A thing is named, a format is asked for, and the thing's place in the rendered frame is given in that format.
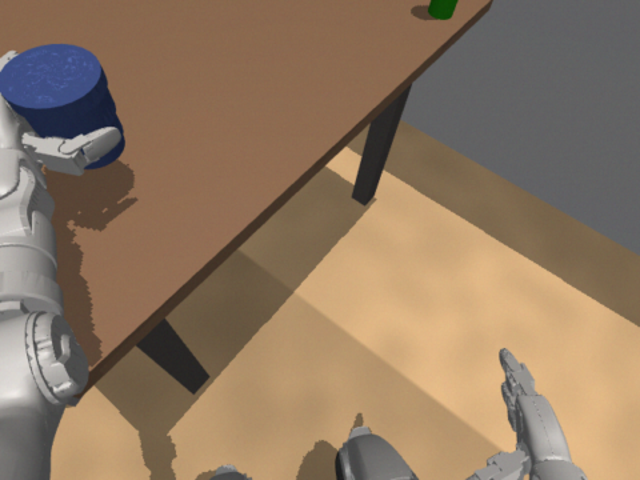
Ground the table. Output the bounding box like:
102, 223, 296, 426
0, 0, 493, 399

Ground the right robot arm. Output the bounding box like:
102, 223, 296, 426
529, 460, 588, 480

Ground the right robot hand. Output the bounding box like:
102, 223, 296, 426
466, 348, 572, 480

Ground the left robot arm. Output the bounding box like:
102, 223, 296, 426
0, 148, 89, 480

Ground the left robot hand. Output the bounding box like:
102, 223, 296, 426
0, 51, 121, 176

